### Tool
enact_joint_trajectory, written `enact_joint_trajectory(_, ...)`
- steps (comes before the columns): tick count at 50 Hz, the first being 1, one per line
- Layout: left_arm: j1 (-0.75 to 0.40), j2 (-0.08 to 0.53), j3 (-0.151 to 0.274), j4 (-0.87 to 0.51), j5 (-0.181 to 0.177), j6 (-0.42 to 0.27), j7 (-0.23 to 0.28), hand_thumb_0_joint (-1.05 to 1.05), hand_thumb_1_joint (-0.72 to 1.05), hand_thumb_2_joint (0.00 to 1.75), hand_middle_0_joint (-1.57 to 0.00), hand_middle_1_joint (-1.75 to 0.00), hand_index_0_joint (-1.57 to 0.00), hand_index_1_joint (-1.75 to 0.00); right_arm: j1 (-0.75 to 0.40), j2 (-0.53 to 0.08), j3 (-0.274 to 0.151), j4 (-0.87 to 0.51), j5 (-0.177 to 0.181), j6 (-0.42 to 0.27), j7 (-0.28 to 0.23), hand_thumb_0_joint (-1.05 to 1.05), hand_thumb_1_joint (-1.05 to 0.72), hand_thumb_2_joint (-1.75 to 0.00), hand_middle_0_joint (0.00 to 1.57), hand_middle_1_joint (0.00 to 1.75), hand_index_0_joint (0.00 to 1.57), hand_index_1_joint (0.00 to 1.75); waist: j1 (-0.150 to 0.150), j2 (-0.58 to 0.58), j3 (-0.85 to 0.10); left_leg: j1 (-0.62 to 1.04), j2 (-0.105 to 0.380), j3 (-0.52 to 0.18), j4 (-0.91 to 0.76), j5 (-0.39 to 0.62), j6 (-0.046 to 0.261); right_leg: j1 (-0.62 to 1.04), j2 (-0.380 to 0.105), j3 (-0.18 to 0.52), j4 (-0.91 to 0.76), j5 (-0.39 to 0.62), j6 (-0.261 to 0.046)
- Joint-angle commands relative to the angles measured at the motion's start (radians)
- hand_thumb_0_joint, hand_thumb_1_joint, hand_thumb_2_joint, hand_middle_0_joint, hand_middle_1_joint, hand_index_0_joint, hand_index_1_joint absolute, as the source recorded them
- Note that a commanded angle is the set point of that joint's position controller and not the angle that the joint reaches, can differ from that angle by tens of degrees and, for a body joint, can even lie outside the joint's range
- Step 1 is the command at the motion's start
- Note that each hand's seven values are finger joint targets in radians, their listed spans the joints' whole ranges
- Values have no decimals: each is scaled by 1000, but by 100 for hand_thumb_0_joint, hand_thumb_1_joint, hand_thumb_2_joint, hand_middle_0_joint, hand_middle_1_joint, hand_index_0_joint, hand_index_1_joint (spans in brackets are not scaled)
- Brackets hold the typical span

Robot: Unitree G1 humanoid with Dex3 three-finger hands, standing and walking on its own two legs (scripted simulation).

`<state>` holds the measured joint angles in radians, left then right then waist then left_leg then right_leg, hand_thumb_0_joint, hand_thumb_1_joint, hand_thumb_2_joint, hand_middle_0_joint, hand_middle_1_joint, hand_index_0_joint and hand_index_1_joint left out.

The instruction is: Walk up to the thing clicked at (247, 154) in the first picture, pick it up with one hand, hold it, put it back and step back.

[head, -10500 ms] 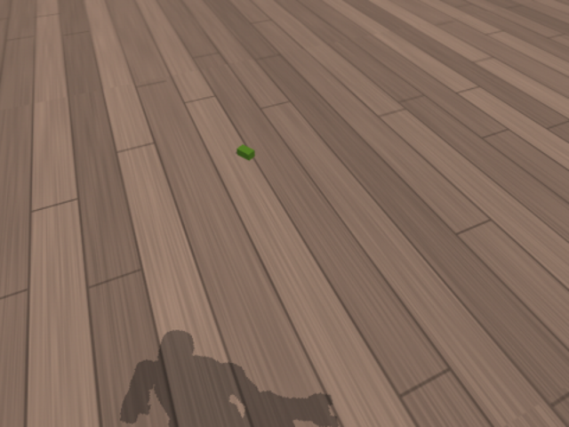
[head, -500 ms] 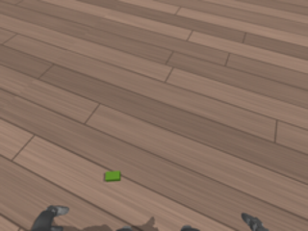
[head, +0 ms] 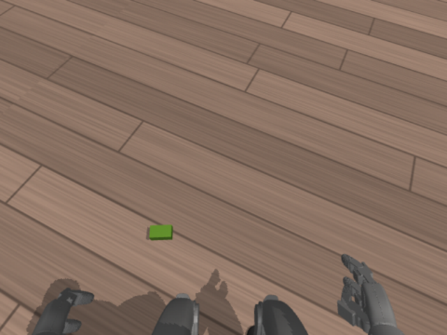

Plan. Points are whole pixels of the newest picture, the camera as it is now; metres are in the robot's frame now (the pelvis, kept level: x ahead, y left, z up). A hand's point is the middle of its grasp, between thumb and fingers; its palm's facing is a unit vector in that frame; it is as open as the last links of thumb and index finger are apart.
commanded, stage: rise first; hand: left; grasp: from above
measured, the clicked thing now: (161, 232) +0.47 +0.24 -0.65
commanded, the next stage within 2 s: none
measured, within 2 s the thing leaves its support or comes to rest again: neither
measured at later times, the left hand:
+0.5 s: hand (110, 275) +0.26 +0.30 -0.34, palm faces -0.46 -0.39 -0.80, open 12.8 cm
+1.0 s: hand (124, 250) +0.35 +0.31 -0.45, palm faces -0.48 -0.05 -0.88, open 12.0 cm
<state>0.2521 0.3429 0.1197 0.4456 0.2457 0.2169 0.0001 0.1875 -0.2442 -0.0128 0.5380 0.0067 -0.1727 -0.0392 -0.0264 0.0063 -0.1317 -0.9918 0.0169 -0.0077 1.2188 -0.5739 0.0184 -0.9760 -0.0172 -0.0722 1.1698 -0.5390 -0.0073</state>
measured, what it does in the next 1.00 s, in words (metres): lowers itself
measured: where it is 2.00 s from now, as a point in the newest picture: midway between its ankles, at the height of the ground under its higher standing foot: outside the picture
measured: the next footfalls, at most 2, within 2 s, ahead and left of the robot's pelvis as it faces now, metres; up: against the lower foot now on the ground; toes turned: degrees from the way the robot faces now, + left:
none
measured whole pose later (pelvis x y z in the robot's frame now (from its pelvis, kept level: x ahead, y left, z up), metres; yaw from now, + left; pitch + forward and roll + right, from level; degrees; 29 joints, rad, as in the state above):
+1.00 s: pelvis -0.09 +0.01 -0.30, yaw -5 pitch +35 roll -8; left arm -0.82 0.78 0.13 1.31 1.22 -0.30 0.28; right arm 0.15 -0.29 -0.01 0.76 -0.09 -0.06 0.10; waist -0.16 0.00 -0.09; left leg -2.21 0.02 -0.06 2.27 -0.67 0.06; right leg -2.15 -0.05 -0.12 2.18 -0.63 -0.01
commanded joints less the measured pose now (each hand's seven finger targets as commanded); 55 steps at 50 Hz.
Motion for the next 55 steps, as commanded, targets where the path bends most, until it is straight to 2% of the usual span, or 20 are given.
enact_joint_trajectory(1,-86,208,78,-83,61,-63,27,0,-40,78,-29,-90,-30,-89,4,-153,-67,-102,5,-57,-3,0,-95,-91,20,30,20,30,-25,55,-238,90,-13,-29,-71,324,-6,29,29,39,-31,249,-27)
enact_joint_trajectory(4,-193,254,98,-12,128,-130,32,0,-41,78,-30,-89,-30,-89,-4,-166,-77,-81,-2,-72,9,0,-96,-91,20,30,20,30,-20,60,-269,-27,-20,-27,38,284,-3,-92,26,46,78,215,-27)
enact_joint_trajectory(6,-226,240,74,29,174,-178,30,0,-36,76,-30,-89,-31,-88,-9,-175,-81,-64,-3,-83,18,0,-94,-91,20,30,20,30,-19,70,-311,-80,-25,-23,95,260,-5,-159,25,51,150,197,-29)
enact_joint_trajectory(9,-317,276,60,54,242,-251,28,0,-35,76,-32,-88,-32,-87,-14,-199,-90,-40,-2,-90,34,0,-94,-91,20,30,20,30,-13,111,-402,-119,-19,-47,178,288,-13,-284,24,48,266,193,-32)
enact_joint_trajectory(13,-392,375,116,88,330,-316,66,0,-38,80,-31,-87,-31,-88,-14,-224,-101,-9,4,-82,51,0,-95,-91,20,30,20,30,13,132,-516,-188,-18,-59,279,309,-17,-394,20,44,388,208,-36)
enact_joint_trajectory(15,-457,383,107,124,378,-329,85,0,-40,83,-29,-89,-29,-89,-7,-231,-108,4,7,-71,57,0,-94,-91,20,30,20,30,4,133,-551,-218,-19,-62,327,324,-17,-448,18,39,435,215,-35)
enact_joint_trajectory(19,-670,473,128,237,463,-353,118,0,-36,80,-33,-84,-33,-85,13,-229,-111,42,3,-51,68,0,-95,-91,20,30,20,30,5,78,-579,-402,-30,-37,433,199,0,-497,17,42,479,144,-30)
enact_joint_trajectory(20,-711,470,118,272,487,-361,122,0,-37,80,-35,-83,-34,-84,24,-231,-115,48,2,-46,71,0,-96,-92,20,30,20,30,-1,66,-600,-438,-33,-28,461,168,4,-507,17,42,490,122,-28)
enact_joint_trajectory(21,-724,501,135,320,507,-370,126,0,-33,78,-35,-82,-34,-82,26,-234,-115,62,-2,-42,73,0,-94,-91,20,30,20,30,6,48,-612,-466,-34,-23,492,149,8,-510,16,41,501,107,-25)
enact_joint_trajectory(23,-829,527,121,326,546,-396,131,0,-31,77,-39,-79,-38,-80,44,-235,-115,80,-7,-35,77,0,-95,-91,20,30,20,30,0,49,-674,-499,-35,-12,538,146,9,-510,13,40,537,106,-23)
enact_joint_trajectory(27,-1001,594,109,415,628,-445,138,0,-24,74,-41,-74,-40,-75,74,-240,-114,113,-21,-19,81,0,-93,-91,20,30,20,30,-35,21,-676,-618,-36,10,629,80,20,-542,13,44,564,60,-14)
enact_joint_trajectory(32,-1106,655,110,532,721,-499,173,0,-19,75,-36,-73,-36,-74,82,-238,-101,136,-41,8,91,0,-86,-89,20,30,20,30,-45,41,-628,-714,-39,9,687,-27,25,-641,21,31,608,-73,-17)
enact_joint_trajectory(33,-1151,696,122,530,738,-510,184,0,-17,74,-37,-72,-37,-73,78,-239,-98,137,-44,14,93,0,-86,-89,20,30,20,30,-46,59,-628,-742,-43,9,695,-52,26,-651,22,32,620,-107,-18)
enact_joint_trajectory(37,-1227,744,135,572,812,-533,235,0,-17,73,-37,-70,-37,-70,84,-243,-88,148,-61,43,102,0,-87,-89,20,30,20,30,-48,131,-644,-724,-41,-3,715,-65,25,-725,26,6,672,-113,-26)
enact_joint_trajectory(41,-1264,729,103,671,887,-530,286,0,-16,71,-40,-65,-39,-66,87,-254,-79,170,-75,76,112,0,-88,-90,20,30,20,30,-76,194,-568,-721,-36,-36,718,-82,17,-855,21,-29,737,-96,-34)
enact_joint_trajectory(46,-1352,727,68,705,954,-521,325,0,-16,70,-39,-66,-39,-65,105,-274,-78,184,-90,104,126,0,-89,-90,20,30,20,30,-104,251,-596,-663,-27,-72,739,-24,5,-950,16,-53,804,-34,-39)
enact_joint_trajectory(51,-1403,716,41,746,993,-524,348,0,-15,68,-41,-64,-41,-64,127,-287,-72,195,-106,116,140,0,-90,-90,20,30,20,30,-141,281,-568,-653,-21,-103,764,29,-6,-1011,6,-62,849,2,-33)
enact_joint_trajectory(52,-1377,709,43,771,1002,-524,349,0,-17,70,-42,-62,-41,-62,140,-292,-73,197,-109,118,144,0,-90,-90,20,30,20,30,-139,279,-567,-621,-19,-119,761,59,-12,-1029,3,-65,857,9,-30)
enact_joint_trajectory(53,-1419,745,54,742,1014,-527,356,0,-15,67,-40,-64,-41,-64,135,-297,-75,199,-110,121,145,0,-90,-90,20,30,20,30,-134,306,-597,-609,-17,-120,769,73,-14,-1036,3,-63,867,17,-32)
enact_joint_trajectory(55,-1400,735,50,777,1032,-527,361,0,-16,69,-41,-64,-41,-64,151,-294,-69,196,-116,128,152,0,-90,-90,20,30,20,30,-142,296,-587,-613,-20,-114,782,89,-12,-1029,3,-62,864,22,-31)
